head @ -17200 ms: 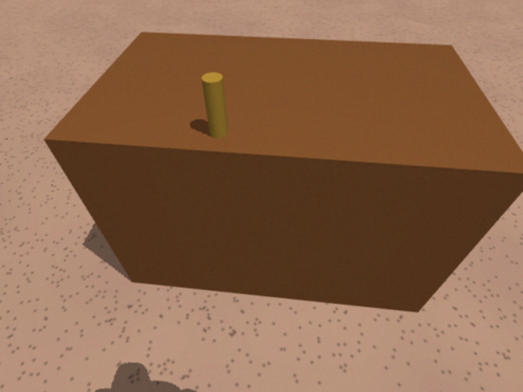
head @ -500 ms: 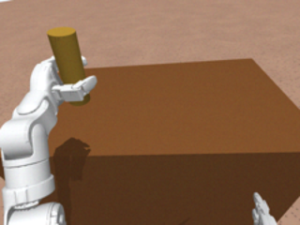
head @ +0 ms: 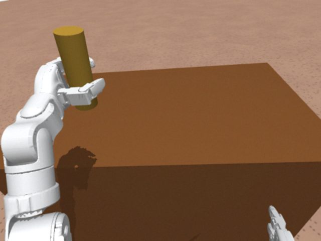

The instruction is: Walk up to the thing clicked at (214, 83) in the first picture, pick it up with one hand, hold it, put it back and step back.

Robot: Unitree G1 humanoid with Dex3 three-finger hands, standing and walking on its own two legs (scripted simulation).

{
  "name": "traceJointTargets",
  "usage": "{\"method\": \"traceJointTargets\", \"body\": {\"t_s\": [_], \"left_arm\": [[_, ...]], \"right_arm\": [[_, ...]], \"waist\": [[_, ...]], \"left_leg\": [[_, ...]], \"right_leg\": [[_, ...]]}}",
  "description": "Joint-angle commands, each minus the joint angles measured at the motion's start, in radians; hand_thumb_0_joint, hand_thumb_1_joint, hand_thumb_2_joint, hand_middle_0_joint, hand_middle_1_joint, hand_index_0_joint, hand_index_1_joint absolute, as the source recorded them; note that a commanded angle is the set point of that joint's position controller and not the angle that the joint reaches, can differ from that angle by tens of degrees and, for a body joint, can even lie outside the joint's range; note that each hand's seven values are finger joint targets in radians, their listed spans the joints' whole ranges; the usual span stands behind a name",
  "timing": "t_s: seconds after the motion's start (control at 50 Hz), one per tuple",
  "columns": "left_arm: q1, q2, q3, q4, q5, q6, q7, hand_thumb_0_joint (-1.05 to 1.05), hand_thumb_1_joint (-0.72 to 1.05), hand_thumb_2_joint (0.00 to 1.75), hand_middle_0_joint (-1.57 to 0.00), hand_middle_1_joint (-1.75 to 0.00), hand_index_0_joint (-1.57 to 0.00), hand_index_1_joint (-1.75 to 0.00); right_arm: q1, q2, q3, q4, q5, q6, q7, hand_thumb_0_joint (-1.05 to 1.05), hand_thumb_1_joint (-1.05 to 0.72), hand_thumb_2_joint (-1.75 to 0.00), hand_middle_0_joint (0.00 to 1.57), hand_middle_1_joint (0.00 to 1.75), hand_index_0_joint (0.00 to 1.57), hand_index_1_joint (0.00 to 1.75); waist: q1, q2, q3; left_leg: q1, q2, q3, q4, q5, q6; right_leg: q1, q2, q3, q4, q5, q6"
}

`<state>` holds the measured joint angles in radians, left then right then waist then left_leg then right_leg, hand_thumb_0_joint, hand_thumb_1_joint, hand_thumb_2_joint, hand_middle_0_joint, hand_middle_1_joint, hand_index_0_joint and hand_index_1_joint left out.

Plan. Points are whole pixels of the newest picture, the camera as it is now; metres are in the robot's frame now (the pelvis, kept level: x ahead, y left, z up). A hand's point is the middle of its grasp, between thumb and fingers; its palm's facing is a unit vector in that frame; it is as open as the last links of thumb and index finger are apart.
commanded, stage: hold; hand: left
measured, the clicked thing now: (78, 72) +0.34 +0.16 +0.32
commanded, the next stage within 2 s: crouch in 0.62 s
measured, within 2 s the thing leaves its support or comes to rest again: neither
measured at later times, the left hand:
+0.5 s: hand (85, 83) +0.34 +0.16 +0.30, palm faces +0.13 -0.99 +0.01, open 7.4 cm
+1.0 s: hand (91, 93) +0.36 +0.16 +0.26, palm faces +0.15 -0.99 +0.02, open 7.3 cm
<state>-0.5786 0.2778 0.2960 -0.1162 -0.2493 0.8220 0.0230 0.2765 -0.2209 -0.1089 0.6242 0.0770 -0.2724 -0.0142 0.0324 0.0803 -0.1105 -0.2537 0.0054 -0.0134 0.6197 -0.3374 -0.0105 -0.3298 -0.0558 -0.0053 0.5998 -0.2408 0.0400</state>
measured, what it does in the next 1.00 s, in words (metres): stands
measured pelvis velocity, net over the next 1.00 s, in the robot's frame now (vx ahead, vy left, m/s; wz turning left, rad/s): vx -0.01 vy -0.01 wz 0.00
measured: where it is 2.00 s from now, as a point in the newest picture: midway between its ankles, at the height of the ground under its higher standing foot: outside the picture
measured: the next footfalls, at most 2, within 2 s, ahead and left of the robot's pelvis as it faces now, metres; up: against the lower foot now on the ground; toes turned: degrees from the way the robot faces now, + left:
none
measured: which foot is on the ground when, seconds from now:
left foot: down 0.00-1.00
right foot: down 0.00-1.00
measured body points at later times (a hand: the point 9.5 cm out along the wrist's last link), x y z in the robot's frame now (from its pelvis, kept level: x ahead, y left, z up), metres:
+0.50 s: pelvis +0.00 +0.00 +0.00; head -0.05 -0.04 +0.45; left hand +0.33 +0.21 +0.30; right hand +0.17 -0.25 -0.07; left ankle +0.00 +0.13 -0.73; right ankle +0.05 -0.14 -0.73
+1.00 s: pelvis -0.01 -0.01 +0.00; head -0.05 -0.04 +0.45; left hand +0.35 +0.22 +0.26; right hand +0.16 -0.26 -0.07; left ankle +0.00 +0.13 -0.73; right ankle +0.05 -0.15 -0.73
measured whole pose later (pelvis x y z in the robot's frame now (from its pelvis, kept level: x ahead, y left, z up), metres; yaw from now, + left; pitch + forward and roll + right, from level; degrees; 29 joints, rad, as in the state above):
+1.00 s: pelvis -0.01 -0.01 +0.00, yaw +0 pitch -1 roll +0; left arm -0.59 0.27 0.29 0.05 -0.23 0.73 0.03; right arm 0.26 -0.23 -0.11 0.67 0.07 -0.30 -0.03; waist 0.02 0.06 -0.09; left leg -0.26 0.01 -0.02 0.61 -0.32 -0.02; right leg -0.35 -0.06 -0.01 0.60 -0.23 0.03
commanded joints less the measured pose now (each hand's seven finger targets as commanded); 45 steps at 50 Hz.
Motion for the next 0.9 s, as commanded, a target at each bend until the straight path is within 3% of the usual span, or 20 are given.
{"method": "traceJointTargets", "body": {"t_s": [0.0,0.06,0.1,0.12,0.2,0.22,0.26,0.32,0.4,0.46,0.48,0.5,0.58,0.62,0.68,0.7,0.72,0.78,0.88], "left_arm": [[-0.466,0.194,0.048,-0.166,-0.002,-0.067,0.002,0.00,0.43,1.35,-1.38,-1.50,-1.40,-1.49],[-0.478,0.190,0.042,-0.164,-0.001,-0.065,-0.003,0.00,0.45,1.34,-1.38,-1.48,-1.41,-1.47],[-0.440,0.196,0.065,-0.140,-0.010,-0.062,-0.006,0.00,0.44,1.35,-1.37,-1.49,-1.40,-1.48],[-0.435,0.183,0.043,-0.149,-0.005,-0.059,-0.007,0.00,0.42,1.33,-1.36,-1.48,-1.39,-1.47],[-0.471,0.209,0.061,-0.213,-0.009,-0.071,-0.007,0.00,0.45,1.33,-1.37,-1.47,-1.40,-1.46],[-0.460,0.206,0.063,-0.230,-0.010,-0.072,-0.006,0.00,0.43,1.33,-1.35,-1.47,-1.39,-1.46],[-0.463,0.212,0.064,-0.237,-0.010,-0.073,-0.005,0.00,0.42,1.32,-1.36,-1.46,-1.39,-1.46],[-0.473,0.201,0.055,-0.226,-0.008,-0.075,-0.001,0.00,0.47,1.35,-1.37,-1.48,-1.40,-1.47],[-0.469,0.201,0.051,-0.203,-0.003,-0.071,-0.002,0.00,0.47,1.34,-1.37,-1.48,-1.40,-1.47],[-0.464,0.208,0.061,-0.171,-0.008,-0.066,0.001,0.00,0.44,1.35,-1.37,-1.49,-1.40,-1.48],[-0.470,0.193,0.039,-0.167,-0.003,-0.065,0.001,0.00,0.46,1.34,-1.36,-1.47,-1.39,-1.46],[-0.469,0.197,0.044,-0.150,-0.002,-0.067,-0.001,0.00,0.47,1.35,-1.37,-1.48,-1.40,-1.47],[-0.447,0.194,0.053,-0.165,-0.009,-0.072,-0.008,0.00,0.44,1.34,-1.37,-1.48,-1.40,-1.47],[-0.442,0.210,0.071,-0.150,-0.011,-0.069,-0.007,0.00,0.47,1.35,-1.38,-1.49,-1.41,-1.48],[-0.453,0.196,0.055,-0.199,-0.007,-0.077,-0.005,0.00,0.45,1.36,-1.37,-1.50,-1.40,-1.49],[-0.452,0.196,0.061,-0.180,-0.009,-0.076,-0.003,0.00,0.37,1.40,-1.44,-1.55,-1.45,-1.56],[-0.445,0.194,0.057,-0.187,-0.007,-0.076,-0.003,0.00,0.36,1.34,-1.44,-1.51,-1.45,-1.51],[-0.446,0.204,0.061,-0.157,-0.003,-0.087,0.000,0.00,0.42,1.35,-1.45,-1.52,-1.47,-1.52],[-0.438,0.169,0.034,-0.051,0.002,-0.120,0.008,0.00,0.39,1.32,-1.44,-1.49,-1.45,-1.49]], "right_arm": [[-0.141,-0.108,-0.029,-0.164,0.010,-0.064,0.000,0.00,0.56,-0.05,0.05,0.05,0.05,0.05],[-0.139,-0.107,-0.029,-0.180,0.010,-0.063,0.004,0.00,0.56,-0.05,0.05,0.05,0.05,0.05],[-0.133,-0.122,-0.043,-0.175,0.010,-0.063,0.003,0.00,0.56,-0.05,0.05,0.05,0.05,0.05],[-0.142,-0.118,-0.039,-0.180,0.012,-0.065,0.008,0.00,0.56,-0.05,0.05,0.05,0.05,0.05],[-0.129,-0.120,-0.042,-0.198,0.011,-0.062,0.008,0.00,0.56,-0.05,0.05,0.05,0.05,0.05],[-0.139,-0.102,-0.024,-0.195,0.014,-0.061,0.011,0.00,0.56,-0.05,0.05,0.05,0.05,0.05],[-0.145,-0.122,-0.044,-0.203,0.013,-0.063,0.006,0.00,0.56,-0.05,0.05,0.05,0.05,0.05],[-0.141,-0.103,-0.023,-0.181,0.010,-0.061,0.003,0.00,0.56,-0.05,0.05,0.05,0.05,0.05],[-0.142,-0.115,-0.033,-0.192,0.009,-0.063,-0.002,0.00,0.56,-0.05,0.05,0.05,0.05,0.05],[-0.150,-0.110,-0.027,-0.164,0.008,-0.067,-0.003,0.00,0.56,-0.05,0.05,0.05,0.05,0.05],[-0.160,-0.113,-0.033,-0.185,0.010,-0.069,-0.003,0.00,0.56,-0.05,0.05,0.05,0.05,0.05],[-0.151,-0.117,-0.033,-0.182,0.008,-0.068,-0.006,0.00,0.56,-0.05,0.05,0.05,0.05,0.05],[-0.137,-0.110,-0.035,-0.161,0.011,-0.069,-0.003,0.00,0.56,-0.05,0.05,0.05,0.05,0.05],[-0.142,-0.125,-0.045,-0.196,0.010,-0.074,-0.001,0.00,0.56,-0.05,0.05,0.05,0.05,0.05],[-0.140,-0.100,-0.029,-0.195,0.012,-0.066,0.001,0.00,0.56,-0.05,0.05,0.05,0.05,0.05],[-0.136,-0.112,-0.036,-0.198,0.010,-0.068,-0.002,0.00,0.53,-0.07,0.05,0.05,0.05,0.05],[-0.142,-0.116,-0.039,-0.186,0.009,-0.066,-0.001,0.00,0.55,-0.05,0.05,0.05,0.05,0.05],[-0.151,-0.130,-0.053,-0.155,0.007,-0.066,-0.005,0.00,0.57,-0.05,0.05,0.05,0.05,0.05],[-0.150,-0.113,-0.032,-0.132,0.001,-0.079,-0.012,0.00,0.57,-0.05,0.05,0.05,0.05,0.05]], "waist": [[0.008,-0.084,-0.126],[0.002,-0.083,-0.151],[0.004,-0.106,-0.147],[0.008,-0.084,-0.130],[0.001,-0.095,-0.166],[0.017,-0.075,-0.169],[0.009,-0.081,-0.162],[0.005,-0.073,-0.145],[-0.004,-0.085,-0.177],[0.004,-0.086,-0.118],[-0.001,-0.075,-0.138],[-0.006,-0.097,-0.139],[0.010,-0.087,-0.127],[0.000,-0.123,-0.163],[0.009,-0.081,-0.152],[0.003,-0.109,-0.164],[0.002,-0.111,-0.158],[-0.001,-0.097,-0.118],[-0.011,-0.120,-0.091]], "left_leg": [[-0.010,-0.026,0.013,-0.125,0.129,0.014],[-0.002,-0.026,0.013,-0.128,0.128,0.014],[-0.001,-0.025,0.012,-0.126,0.133,0.015],[-0.010,-0.025,0.013,-0.132,0.126,0.012],[0.008,-0.030,0.020,-0.119,0.139,0.018],[-0.004,-0.035,0.028,-0.117,0.146,0.018],[0.000,-0.033,0.028,-0.117,0.141,0.019],[-0.002,-0.032,0.023,-0.123,0.126,0.017],[0.019,-0.031,0.021,-0.122,0.127,0.018],[-0.011,-0.030,0.019,-0.130,0.108,0.017],[0.000,-0.033,0.023,-0.130,0.109,0.017],[-0.005,-0.033,0.024,-0.131,0.100,0.020],[-0.012,-0.028,0.019,-0.132,0.110,0.016],[0.003,-0.032,0.024,-0.123,0.128,0.021],[-0.003,-0.037,0.035,-0.119,0.142,0.018],[0.003,-0.036,0.034,-0.115,0.146,0.021],[0.005,-0.035,0.031,-0.117,0.141,0.021],[-0.009,-0.029,0.019,-0.135,0.102,0.018],[-0.035,-0.034,0.030,-0.137,0.063,0.023]], "right_leg": [[0.072,0.043,-0.061,-0.098,0.067,-0.028],[0.078,0.045,-0.062,-0.101,0.066,-0.028],[0.082,0.044,-0.061,-0.105,0.069,-0.025],[0.074,0.046,-0.061,-0.101,0.061,-0.028],[0.091,0.043,-0.060,-0.107,0.072,-0.025],[0.095,0.041,-0.059,-0.103,0.068,-0.029],[0.089,0.043,-0.059,-0.107,0.064,-0.027],[0.080,0.043,-0.058,-0.108,0.061,-0.026],[0.087,0.042,-0.058,-0.107,0.063,-0.026],[0.073,0.043,-0.058,-0.110,0.049,-0.025],[0.075,0.042,-0.057,-0.110,0.050,-0.026],[0.072,0.042,-0.058,-0.114,0.043,-0.024],[0.071,0.045,-0.062,-0.110,0.045,-0.027],[0.091,0.044,-0.060,-0.113,0.062,-0.022],[0.086,0.042,-0.057,-0.109,0.065,-0.028],[0.092,0.041,-0.057,-0.111,0.070,-0.025],[0.088,0.042,-0.056,-0.111,0.069,-0.024],[0.064,0.045,-0.056,-0.112,0.045,-0.025],[0.051,0.041,-0.055,-0.123,0.009,-0.022]]}}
